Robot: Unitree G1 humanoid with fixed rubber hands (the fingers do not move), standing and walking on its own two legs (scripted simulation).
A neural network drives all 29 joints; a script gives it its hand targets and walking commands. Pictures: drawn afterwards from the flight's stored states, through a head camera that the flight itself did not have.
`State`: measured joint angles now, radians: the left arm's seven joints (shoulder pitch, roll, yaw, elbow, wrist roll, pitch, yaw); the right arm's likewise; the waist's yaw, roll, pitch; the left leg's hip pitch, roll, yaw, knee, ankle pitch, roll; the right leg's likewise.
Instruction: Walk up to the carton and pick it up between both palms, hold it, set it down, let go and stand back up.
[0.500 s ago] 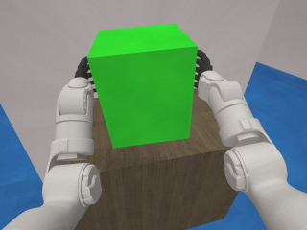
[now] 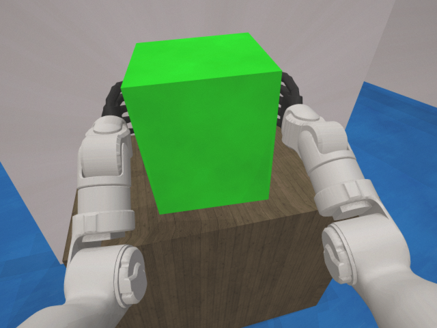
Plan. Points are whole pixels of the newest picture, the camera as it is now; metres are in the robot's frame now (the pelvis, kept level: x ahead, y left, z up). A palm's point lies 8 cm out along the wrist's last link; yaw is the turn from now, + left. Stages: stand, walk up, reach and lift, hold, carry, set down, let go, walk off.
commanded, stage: hold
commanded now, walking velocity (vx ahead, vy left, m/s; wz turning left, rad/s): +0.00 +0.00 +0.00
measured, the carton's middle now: (204, 123) +0.41 +0.01 +0.24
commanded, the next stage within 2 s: none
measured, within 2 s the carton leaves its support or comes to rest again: neither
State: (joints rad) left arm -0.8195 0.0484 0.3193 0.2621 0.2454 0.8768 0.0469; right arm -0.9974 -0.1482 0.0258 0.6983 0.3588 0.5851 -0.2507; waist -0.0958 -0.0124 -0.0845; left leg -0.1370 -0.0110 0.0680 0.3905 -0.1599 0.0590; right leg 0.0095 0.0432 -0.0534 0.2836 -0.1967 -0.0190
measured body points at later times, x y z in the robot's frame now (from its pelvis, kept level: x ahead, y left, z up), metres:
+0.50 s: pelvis +0.00 +0.00 +0.00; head -0.08 +0.02 +0.44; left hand +0.38 +0.16 +0.26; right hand +0.39 -0.14 +0.28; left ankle +0.04 +0.07 -0.75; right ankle -0.02 -0.10 -0.75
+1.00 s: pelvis +0.00 +0.00 +0.00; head -0.08 +0.02 +0.44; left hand +0.38 +0.16 +0.26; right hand +0.39 -0.14 +0.28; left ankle +0.04 +0.07 -0.75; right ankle -0.02 -0.10 -0.75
